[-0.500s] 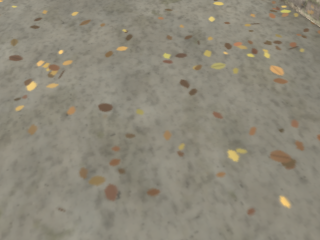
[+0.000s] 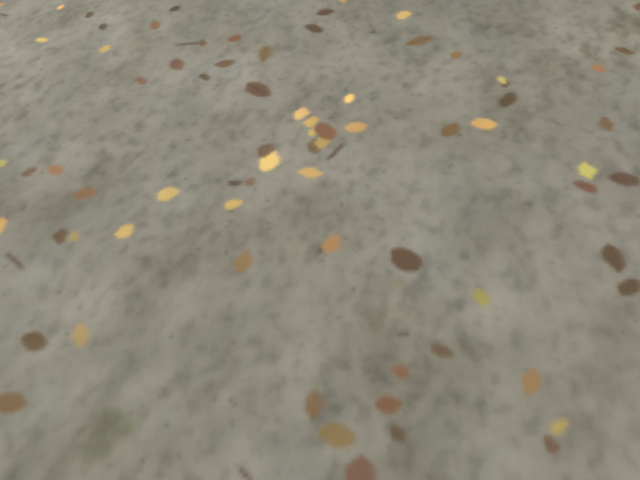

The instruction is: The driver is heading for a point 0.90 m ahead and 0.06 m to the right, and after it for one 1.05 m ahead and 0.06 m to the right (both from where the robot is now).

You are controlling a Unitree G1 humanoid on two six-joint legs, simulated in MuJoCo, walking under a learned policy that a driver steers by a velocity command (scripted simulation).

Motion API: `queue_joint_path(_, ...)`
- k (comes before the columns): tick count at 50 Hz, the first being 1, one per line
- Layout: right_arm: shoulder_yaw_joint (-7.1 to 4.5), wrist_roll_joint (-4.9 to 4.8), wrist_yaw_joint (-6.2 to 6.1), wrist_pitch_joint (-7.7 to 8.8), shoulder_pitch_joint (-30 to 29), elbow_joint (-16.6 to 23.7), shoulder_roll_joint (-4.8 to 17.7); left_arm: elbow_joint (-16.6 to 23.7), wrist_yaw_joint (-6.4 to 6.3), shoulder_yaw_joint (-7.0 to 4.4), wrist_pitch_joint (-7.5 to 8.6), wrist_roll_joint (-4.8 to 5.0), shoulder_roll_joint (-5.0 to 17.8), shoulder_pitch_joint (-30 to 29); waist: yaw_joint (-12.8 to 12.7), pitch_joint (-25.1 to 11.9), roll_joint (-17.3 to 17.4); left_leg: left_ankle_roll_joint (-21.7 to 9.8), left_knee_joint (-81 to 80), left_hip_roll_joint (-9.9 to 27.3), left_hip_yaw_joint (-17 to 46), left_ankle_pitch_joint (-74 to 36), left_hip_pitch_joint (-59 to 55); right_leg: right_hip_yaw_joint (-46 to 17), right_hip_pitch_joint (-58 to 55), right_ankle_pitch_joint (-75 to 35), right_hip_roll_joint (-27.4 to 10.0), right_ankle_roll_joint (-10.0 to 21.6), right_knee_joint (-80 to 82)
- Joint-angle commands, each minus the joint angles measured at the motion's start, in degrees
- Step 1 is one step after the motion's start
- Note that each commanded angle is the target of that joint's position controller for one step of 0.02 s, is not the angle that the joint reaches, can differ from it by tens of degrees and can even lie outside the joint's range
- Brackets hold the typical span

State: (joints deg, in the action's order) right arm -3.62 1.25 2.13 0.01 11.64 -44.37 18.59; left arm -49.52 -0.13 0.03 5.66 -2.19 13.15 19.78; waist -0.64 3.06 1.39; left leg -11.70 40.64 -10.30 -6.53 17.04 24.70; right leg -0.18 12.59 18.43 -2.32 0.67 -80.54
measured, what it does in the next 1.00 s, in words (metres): walks ahead: right foot, then left foot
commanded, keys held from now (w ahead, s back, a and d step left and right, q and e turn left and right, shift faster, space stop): w+q+shift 0.14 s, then w+shift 0.24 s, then w+e+shift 0.34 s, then e+shift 0.26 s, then shift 0.02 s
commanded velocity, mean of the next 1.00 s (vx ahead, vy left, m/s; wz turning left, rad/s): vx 0.87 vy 0.00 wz -0.05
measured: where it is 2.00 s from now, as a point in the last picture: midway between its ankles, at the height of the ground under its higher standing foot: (306, 245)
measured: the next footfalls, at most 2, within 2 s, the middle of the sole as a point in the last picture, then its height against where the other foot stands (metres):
right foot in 0.34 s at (405, 429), level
left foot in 0.76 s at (261, 304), level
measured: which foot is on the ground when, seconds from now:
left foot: down 0.00-0.34, up 0.36-0.74, down 0.76-1.00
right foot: up 0.00-0.32, down 0.34-0.76, up 0.78-1.00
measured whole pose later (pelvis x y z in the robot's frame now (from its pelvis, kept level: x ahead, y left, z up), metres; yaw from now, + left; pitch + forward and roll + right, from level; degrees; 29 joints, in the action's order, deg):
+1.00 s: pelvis +0.87 +0.10 +0.04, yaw -7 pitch +2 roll +1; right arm -2.5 0.6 -1.2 4.7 19.3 -46.1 17.4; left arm -39.6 2.6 -5.4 -0.5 -1.6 20.6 6.7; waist 2.5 4.2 -2.2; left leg 0.6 23.9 3.2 -10.9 17.7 7.5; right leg 4.0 38.9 11.6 -0.4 2.0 -55.4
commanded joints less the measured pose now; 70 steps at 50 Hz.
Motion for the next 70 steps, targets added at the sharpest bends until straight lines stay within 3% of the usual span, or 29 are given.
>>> queue_joint_path(1, -2.98, 0.12, -1.81, 1.4, 8.4, 0.0, 8.7, 10.3, 0.22, -1.26, 2.21, -1.18, 9.0, -6.9, 1.0, -0.2, -7.7, -9.6, -29.3, 19.0, 38.8, 5.0, -20.8, -5.1, 30.7, -0.7, -3.5, -0.6, -1.3)
queue_joint_path(5, -1.74, -1.27, -1.8, 4.23, 6.9, 0.5, 7.1, 14.1, 1.11, -0.26, -1.78, -2.65, 6.9, -11.7, -1.7, 5.0, -4.9, -8.3, -33.2, 11.4, 28.1, -2.2, -2.4, -0.8, 25.8, -1.6, -6.3, -4.5, 13.9)
queue_joint_path(13, -2.05, -1.97, -2.09, 5.59, 15.8, -2.7, 8.1, 18.3, 1.93, 0.8, -0.59, -0.25, 5.7, -22.9, 5.6, -0.3, 2.0, -0.4, -27.6, 12.4, 23.2, -49.4, -19.7, 3.6, 12.0, -27.2, 1.0, 0.8, 48.6)
queue_joint_path(15, -2.57, -0.48, -2.69, 5.63, 15.0, -3.3, 11.3, 15.5, 0.61, -1.45, -0.29, -0.09, 10.7, -13.2, 0.2, -7.4, 3.8, 2.0, -14.4, 14.5, 24.0, -63.5, -27.8, 2.4, 2.3, -18.3, 4.5, 2.5, 50.2)
queue_joint_path(16, -2.86, 0.6, -2.71, 5.37, 11.7, -3.0, 12.7, 12.5, -0.25, -2.75, -0.38, 0.83, 13.2, -2.7, -6.3, -12.5, 4.0, 2.8, -2.3, 13.9, 22.4, -62.4, -26.0, 2.7, -7.9, -14.5, 4.0, 3.1, 50.8)
queue_joint_path(17, -2.28, 1.42, -2.74, 5.65, 8.7, -2.4, 10.2, 9.5, -1.55, -4.13, -0.59, 0.42, 16.0, 9.7, -12.6, -17.3, 2.9, 3.2, 14.1, 11.8, 20.3, -53.0, -15.9, -1.0, -22.3, -6.5, -1.0, 4.0, 46.9)
queue_joint_path(18, 0.1, -1.13, -2.26, 5.93, 16.2, -0.1, -0.3, 8.7, -1.68, -5.73, -0.31, -2.2, 21.3, 12.4, -6.5, -24.5, -16.8, 6.0, 40.3, 2.7, 15.4, -3.6, 4.3, -31.5, -38.1, 7.4, -19.5, 11.8, 50.2)
queue_joint_path(19, 0.77, -1.57, -2.15, 6.3, 16.0, 0.2, 2.3, 8.6, -0.11, -5.79, -0.71, -1.08, 18.8, 9.4, -5.9, -27.3, -18.5, 5.4, 45.4, 1.9, 15.7, 6.4, 12.2, -51.1, -37.6, 14.1, -21.1, 14.1, 61.8)
queue_joint_path(20, 0.59, -0.88, -2.21, 5.98, 9.4, 0.7, 4.2, 8.6, 0.47, -5.3, -0.53, -0.45, 14.4, 3.3, -4.7, -16.0, -10.7, 5.0, 44.0, 6.2, 15.8, 0.8, 16.2, -42.5, -29.1, 15.3, -17.8, 13.8, 63.5)
queue_joint_path(22, 1.08, 1.03, -1.06, 5.62, -0.2, 3.3, 3.8, 5.7, 0.96, -4.01, -0.4, -0.05, 8.5, 3.1, -3.8, -6.1, -0.4, 4.9, 38.2, 9.3, 14.2, -0.7, 15.8, -29.3, -15.5, 5.1, -12.0, 12.2, 64.7)
queue_joint_path(26, 3.06, 3.33, 0.25, 4.24, -3.4, 8.0, 0.1, 1.3, 0.7, -3.47, 0.46, 1.56, 7.3, 6.5, 1.6, 0.0, -4.7, 8.3, 27.7, 14.4, 11.5, 3.1, 18.5, -24.4, -4.9, -0.3, -8.1, 13.9, 69.9)
queue_joint_path(28, 3.98, 2.86, 0.89, 4.6, -9.7, 11.6, 0.7, 2.1, 0.24, -4.12, 0.8, 1.42, 9.2, 4.6, 2.1, 3.2, -4.9, 10.5, 15.5, 15.8, 9.9, -3.9, 15.9, -21.0, 2.8, -3.8, -6.6, 14.3, 74.7)
queue_joint_path(31, 4.96, 0.88, 1.99, 4.95, -14.0, 12.1, 0.2, 3.1, 0.88, -5.66, 1.18, 2.27, 12.9, 3.0, 1.2, 2.5, -5.1, 12.1, -1.7, 12.2, 5.4, -17.2, -5.3, -15.1, 13.6, -12.1, -3.5, 12.0, 79.3)
queue_joint_path(34, 3.76, 0.68, 0.49, 4.88, -14.0, 11.5, 3.0, 2.2, 1.43, -6.06, 0.98, 2.92, 13.9, 6.4, 0.3, 0.4, -4.5, 11.4, -7.6, 11.1, 6.0, -18.7, -8.1, -15.5, 2.3, -24.7, -5.2, 9.8, 73.4)
queue_joint_path(36, 1.99, 1.24, -1.07, 5.35, -3.7, 8.4, 5.8, 1.5, 1.32, -6.53, 0.42, 2.32, 15.7, 7.9, 5.0, -7.8, -2.9, 10.2, -9.9, 8.2, 4.9, -10.2, -19.8, -12.7, -2.3, -40.3, -2.7, 7.5, 53.9)
queue_joint_path(37, 0.96, 2.05, -2.22, 5.78, 4.9, 6.6, 7.6, 2.0, 1.36, -6.72, 0.24, 2.49, 15.7, 6.8, 9.1, -11.9, -2.7, 9.5, -9.2, 12.0, 7.1, -9.0, -30.9, -12.0, 4.2, -36.8, 0.4, 5.9, 39.0)
queue_joint_path(38, -0.37, 3.8, -3.49, 6.09, 15.3, 6.1, 11.9, 4.0, 1.02, -5.19, 0.33, 2.54, 9.0, 6.7, 11.5, -20.0, 4.4, 8.2, -11.3, 27.8, 22.9, 5.0, -41.4, -8.6, 12.1, -12.9, 3.8, 4.8, 19.0)
queue_joint_path(39, -1.08, 4.37, -3.55, 5.36, 12.8, 7.2, 15.7, 7.0, 0.13, -3.82, -0.33, 4.99, 3.2, 13.0, 5.4, -27.2, 18.7, 2.7, -20.2, 42.4, 50.2, -4.2, -47.3, -4.1, 24.5, 11.6, 8.1, 3.2, 1.8)
queue_joint_path(40, -0.98, 2.91, -3.24, 4.9, 8.6, 7.7, 11.2, 6.0, -0.8, -4.51, -1.61, 3.23, 8.0, 10.0, 4.6, -21.6, 10.1, 0.6, -19.1, 39.9, 47.4, -12.7, -42.2, -3.7, 30.3, 7.7, 3.7, 3.4, -2.3)
queue_joint_path(41, 0.68, 2.16, -2.92, 5.23, 5.4, 7.7, 4.6, 5.9, -0.76, -4.76, -2.38, 2.27, 8.4, 4.6, 4.5, -13.5, 4.5, 1.3, -16.8, 36.0, 34.1, -25.4, -35.2, -2.8, 31.3, 4.7, 1.5, 3.1, 0.0)
queue_joint_path(43, 1.65, 1.34, -2.77, 5.54, 4.7, 5.7, 0.8, 6.4, 0.37, -5.21, -3.9, 1.23, 7.5, 0.7, 2.7, -7.4, 4.8, 3.6, -17.3, 30.4, 18.8, -41.4, -26.7, -2.8, 29.5, 4.4, -0.8, 1.8, 5.6)
queue_joint_path(50, 0.65, -1.36, -3.46, 6.22, -2.4, 3.9, 2.3, 13.1, 4.33, -3.27, -6.08, 0.4, 3.1, -8.0, -2.9, -3.0, 6.9, 7.7, -22.7, 22.9, -3.7, -41.0, -11.2, 3.8, 14.0, -17.7, 1.4, 1.8, 38.1)
queue_joint_path(55, -0.84, -2.6, -3.4, 5.3, 1.8, 3.2, 6.6, 9.2, 4.13, -4.8, -5.07, -1.7, 8.0, 3.7, -7.5, -9.7, 1.5, 9.2, 1.5, 22.8, -3.9, -44.0, -10.8, 4.3, -8.4, -22.5, 7.3, 6.9, 49.0)
queue_joint_path(56, -0.49, -2.42, -3.28, 4.59, 3.8, 2.9, 5.6, 8.3, 3.18, -5.34, -4.18, -2.23, 10.1, 5.4, -8.6, -10.6, -3.2, 10.6, 16.3, 18.7, -4.4, -21.6, -6.4, 0.9, -13.8, -32.1, 4.0, 9.0, 53.3)
queue_joint_path(57, 0.64, -0.68, -2.97, 3.12, 12.7, 3.6, 0.1, 10.2, 2.04, -6.18, -3.82, -1.44, 16.4, 1.9, -1.8, -14.0, -16.2, 12.6, 38.4, 11.7, -4.1, 27.5, 4.8, -15.1, -22.9, -81.0, -13.1, 13.0, 43.8)
queue_joint_path(58, 0.57, -1.24, -3.84, 1.43, 18.4, 4.1, 2.9, 13.2, 1.49, -6.69, -4.34, 1.69, 17.9, 2.6, -2.8, -29.2, -11.9, 13.4, 46.7, 9.9, 6.6, 23.1, 7.6, -28.9, -29.7, -88.1, -23.8, 22.5, 46.5)
queue_joint_path(60, 0.52, 0.15, -4.23, -0.11, 10.7, 4.1, 5.1, 14.7, -0.19, -4.87, -5.95, 2.6, 11.4, -6.2, -1.6, -17.2, -4.3, 13.4, 41.4, 13.3, 8.0, 12.3, 8.6, -23.2, -12.9, -52.4, -16.9, 20.3, 55.5)
queue_joint_path(62, 0.76, 0.9, -4.05, -1.29, 10.0, 3.5, 4.2, 13.0, -0.56, -3.63, -5.9, 1.89, 8.5, -8.5, 1.4, -9.7, -3.9, 13.2, 32.7, 14.5, 8.1, 10.2, 3.7, -17.7, -1.5, -44.0, -11.7, 16.2, 59.3)
queue_joint_path(70, 1.61, -0.42, -3.74, -3.46, 7.1, 2.6, -0.8, 9.5, 0.65, -3.25, -5.57, 0.11, 6.9, -9.6, 1.1, -10.0, -7.6, 11.4, 8.3, 11.3, 6.1, 5.9, -7.8, -12.4, 6.4, -17.6, -6.7, 12.5, 64.1)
